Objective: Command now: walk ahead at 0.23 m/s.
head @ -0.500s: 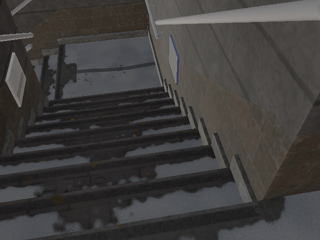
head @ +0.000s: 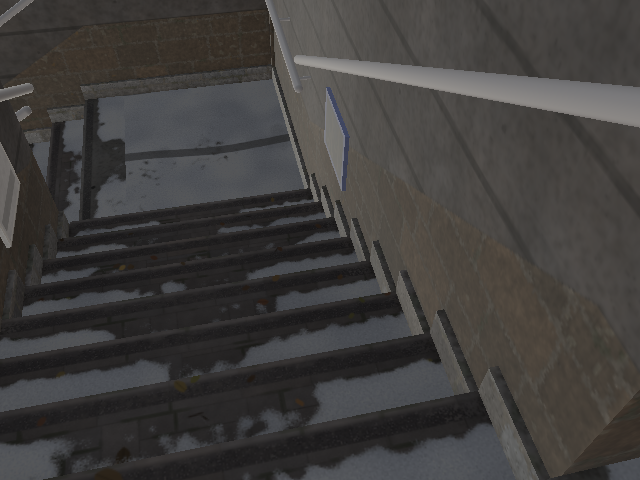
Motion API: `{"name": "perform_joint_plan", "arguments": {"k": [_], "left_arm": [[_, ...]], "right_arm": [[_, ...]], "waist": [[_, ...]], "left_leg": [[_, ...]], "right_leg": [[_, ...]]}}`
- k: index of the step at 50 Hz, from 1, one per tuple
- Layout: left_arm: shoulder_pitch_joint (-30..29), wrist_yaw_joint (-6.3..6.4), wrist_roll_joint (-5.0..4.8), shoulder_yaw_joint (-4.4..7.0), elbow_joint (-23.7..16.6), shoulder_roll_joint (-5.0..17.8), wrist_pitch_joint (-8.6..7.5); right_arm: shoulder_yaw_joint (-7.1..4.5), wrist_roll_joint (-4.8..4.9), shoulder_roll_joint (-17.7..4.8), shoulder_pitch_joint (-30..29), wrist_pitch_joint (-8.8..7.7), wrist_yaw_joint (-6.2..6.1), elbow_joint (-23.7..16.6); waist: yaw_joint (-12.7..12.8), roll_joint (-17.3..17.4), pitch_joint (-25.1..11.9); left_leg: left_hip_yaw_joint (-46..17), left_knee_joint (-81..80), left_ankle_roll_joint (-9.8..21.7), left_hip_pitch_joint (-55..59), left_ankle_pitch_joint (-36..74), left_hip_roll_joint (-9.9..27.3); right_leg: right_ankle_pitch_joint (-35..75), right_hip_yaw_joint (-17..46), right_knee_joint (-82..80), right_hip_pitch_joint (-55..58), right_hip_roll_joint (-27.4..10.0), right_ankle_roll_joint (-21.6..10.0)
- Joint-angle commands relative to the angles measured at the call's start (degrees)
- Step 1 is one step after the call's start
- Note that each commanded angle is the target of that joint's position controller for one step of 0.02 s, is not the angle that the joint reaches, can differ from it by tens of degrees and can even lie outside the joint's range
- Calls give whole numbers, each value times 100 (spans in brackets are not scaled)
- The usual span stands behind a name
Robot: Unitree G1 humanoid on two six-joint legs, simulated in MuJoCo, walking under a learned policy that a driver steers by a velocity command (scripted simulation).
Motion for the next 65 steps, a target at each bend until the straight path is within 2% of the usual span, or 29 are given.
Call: {"name": "perform_joint_plan", "arguments": {"k": [1,2,4,6,8,9,10,11,12,13,14,15,16,19,23,33,46,48,49,50,51,52,53,56,58,61,63,64,65], "left_arm": [[386,-184,-25,-34,-173,0,67],[362,-185,13,-76,-138,-80,135],[422,-85,-80,-19,-132,248,143],[310,28,-157,19,-148,386,42],[126,139,-302,56,-180,537,-70],[-330,141,-455,23,-362,763,-116],[627,403,-298,-46,25,255,80],[641,561,-347,-28,112,326,246],[366,638,-371,-17,20,330,376],[53,678,-344,-26,-29,365,471],[-916,116,-306,-55,-453,376,290],[-953,-83,-288,9,-428,388,256],[-633,-113,-240,66,-250,407,229],[-511,-36,-213,105,-14,431,209],[-574,-19,-342,69,92,326,173],[-828,29,-294,128,233,437,184],[-940,68,-264,112,485,342,210],[-768,105,-189,163,580,426,268],[-881,167,-39,252,546,615,289],[-1137,236,43,302,467,631,275],[-1398,296,107,261,380,428,251],[-1539,341,133,202,313,200,229],[-1589,357,115,197,255,128,201],[-1348,225,88,195,310,45,157],[-1451,117,95,173,329,-127,151],[-1397,55,-43,145,272,-183,57],[-1153,96,-125,232,308,143,-33],[-670,138,-126,306,384,368,-85],[282,216,-45,344,623,550,-102]], "right_arm": [[-88,93,-737,-964,-169,59,-574],[-131,152,-838,-843,-198,100,-483],[-238,211,-1079,-739,-215,246,-454],[-253,306,-1058,-771,-179,333,-373],[-193,481,-794,-520,-103,413,-304],[-222,495,-741,301,-67,402,-220],[-117,424,-398,580,233,4,11],[-59,334,-228,617,401,-120,70],[-61,187,-292,375,541,-170,61],[-39,122,-277,137,650,-174,-10],[-97,419,-538,129,394,87,-200],[-125,453,-711,-277,227,210,-207],[-138,420,-829,-586,107,328,-266],[-201,407,-869,-456,23,521,-165],[-252,335,-811,-231,120,537,-116],[-281,351,-746,-111,166,547,-56],[-260,327,-612,207,188,556,145],[-307,251,-681,499,217,524,268],[-446,164,-1022,573,178,435,312],[-478,49,-1030,727,102,317,335],[-438,6,-877,860,43,181,419],[-337,6,-602,944,14,58,485],[-254,30,-427,984,-21,-42,518],[-181,70,-483,538,-81,-166,461],[-99,113,-429,631,-30,-197,497],[-14,155,-533,927,71,-60,767],[-20,121,-677,642,119,23,684],[-18,90,-717,621,98,46,696],[81,25,-368,728,37,76,745]], "waist": [[577,456,-300],[520,562,-340],[461,413,-383],[450,278,-516],[323,60,-858],[-308,-225,-1488],[-80,6,-1867],[-67,-510,-1564],[1,-640,-1157],[-65,-701,-745],[-424,85,-330],[-176,257,-39],[111,179,-9],[164,118,-380],[72,60,-406],[123,30,-214],[142,57,-73],[57,227,178],[-89,522,413],[-283,646,685],[-408,763,1003],[-489,789,1050],[-512,627,900],[-259,434,519],[-290,526,654],[-122,619,661],[96,636,499],[269,617,182],[589,70,-488]], "left_leg": [[-142,-246,759,-1167,4360,1025],[-254,-149,745,-1199,4365,1070],[-613,114,761,-793,4433,1416],[-768,538,662,-244,4527,1496],[-669,1080,119,62,4206,965],[-506,1241,-322,196,3138,596],[-187,1485,-220,-165,1044,403],[-161,1557,-216,-708,-319,223],[-144,1508,-216,-953,-1200,130],[-204,1268,-187,-870,-1368,178],[-457,785,-396,-293,-1020,608],[-824,451,-41,-374,-348,725],[-886,464,165,-636,209,763],[-662,614,-7,-334,1141,570],[-649,736,-167,-59,1882,570],[-622,547,-103,-415,761,412],[-607,445,16,-552,290,420],[-872,22,322,-595,-1038,589],[-1279,-259,749,-479,-2014,898],[-1881,-556,1148,-91,-2528,1412],[-2411,-853,1432,486,-2503,2013],[-2767,-1050,1587,984,-2049,2433],[-2781,-1105,1594,1444,-1473,2520],[-1577,-965,1224,1637,559,1834],[-1013,-977,983,1060,900,1514],[-839,-770,927,633,1237,1552],[-790,-361,857,434,1354,1527],[-632,216,707,166,1547,1300],[-265,1641,284,-718,1174,743]], "right_leg": [[1169,-175,-1459,1165,-161,373],[1267,-156,-1671,1288,-134,478],[1266,4,-2149,1210,-132,513],[1610,44,-2838,1185,-208,372],[3307,82,-3395,1730,-289,-104],[4962,477,-3195,2344,-699,-778],[4984,556,-2889,3340,-859,-661],[4547,872,-2913,3447,-1052,-830],[3682,1146,-3226,3093,-1165,-887],[2948,1220,-3454,2520,-1140,-826],[1826,1012,-3491,1193,-998,-590],[1267,435,-3372,905,-501,-209],[1098,153,-3286,1179,-319,0],[1486,-14,-3060,1624,-236,-11],[1619,3,-2898,1510,-268,-20],[1340,22,-3028,1867,-258,50],[1283,-9,-3187,2057,-183,59],[136,-84,-3209,1862,-62,54],[-695,-235,-3016,1370,104,24],[-920,-265,-2772,611,178,-7],[-673,-122,-2613,-260,48,-70],[-590,181,-2352,-766,-112,-125],[-675,360,-2013,-1042,-139,-155],[-490,2,-1831,-493,32,-193],[-457,-386,-2031,240,142,-209],[190,-621,-2829,1125,310,-262],[317,-637,-3324,1871,436,-321],[468,-647,-3230,2641,433,-412],[1111,155,-3059,4013,-158,-850]]}}
Velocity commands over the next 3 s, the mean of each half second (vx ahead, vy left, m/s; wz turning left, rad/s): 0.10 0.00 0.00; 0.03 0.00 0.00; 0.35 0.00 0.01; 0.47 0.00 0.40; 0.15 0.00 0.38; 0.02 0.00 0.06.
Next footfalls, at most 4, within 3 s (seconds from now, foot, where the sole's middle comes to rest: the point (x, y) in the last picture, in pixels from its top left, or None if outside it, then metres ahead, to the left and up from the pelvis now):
0.16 right None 0.18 -0.12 -0.79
1.28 right None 0.26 -0.14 -0.79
1.92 left None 0.56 0.16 -0.96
2.42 right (324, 399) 0.85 -0.02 -1.13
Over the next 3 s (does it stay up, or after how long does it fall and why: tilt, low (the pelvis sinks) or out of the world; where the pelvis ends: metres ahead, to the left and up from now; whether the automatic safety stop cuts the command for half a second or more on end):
stays up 0.69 0.00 -0.36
